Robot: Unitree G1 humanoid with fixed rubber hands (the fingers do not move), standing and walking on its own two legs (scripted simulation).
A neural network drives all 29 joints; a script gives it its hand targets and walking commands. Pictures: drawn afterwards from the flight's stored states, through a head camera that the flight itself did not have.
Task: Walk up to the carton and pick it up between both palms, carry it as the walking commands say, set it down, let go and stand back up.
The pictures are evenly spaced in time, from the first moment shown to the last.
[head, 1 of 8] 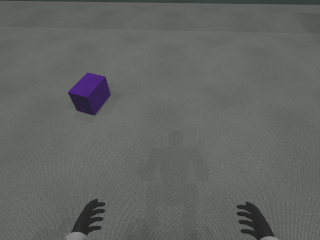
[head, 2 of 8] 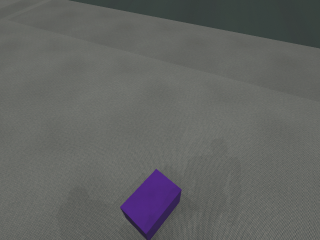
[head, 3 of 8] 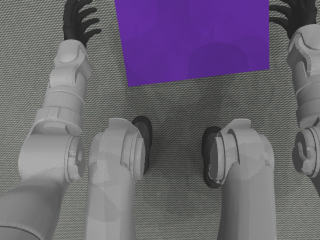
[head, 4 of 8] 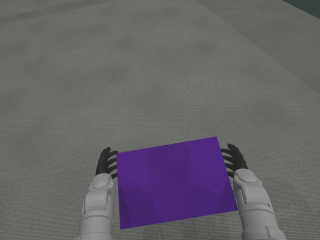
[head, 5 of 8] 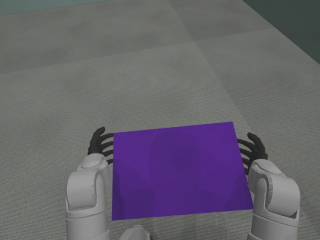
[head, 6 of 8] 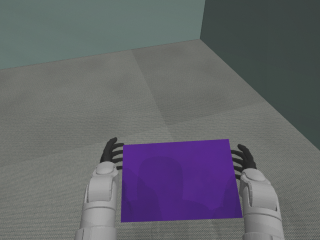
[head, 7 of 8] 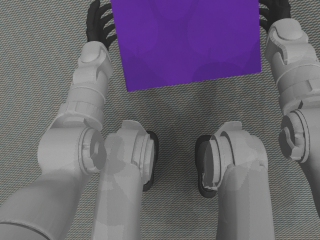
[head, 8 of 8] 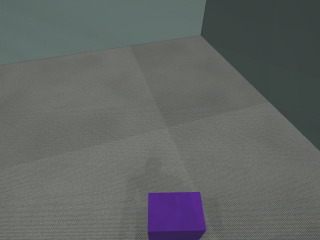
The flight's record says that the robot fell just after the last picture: no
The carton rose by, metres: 0.68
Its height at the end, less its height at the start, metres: +0.00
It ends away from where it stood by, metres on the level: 2.97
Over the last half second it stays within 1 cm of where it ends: yes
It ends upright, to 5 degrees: yes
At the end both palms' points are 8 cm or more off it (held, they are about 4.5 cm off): yes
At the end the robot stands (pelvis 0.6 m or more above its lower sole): yes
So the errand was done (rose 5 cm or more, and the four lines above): yes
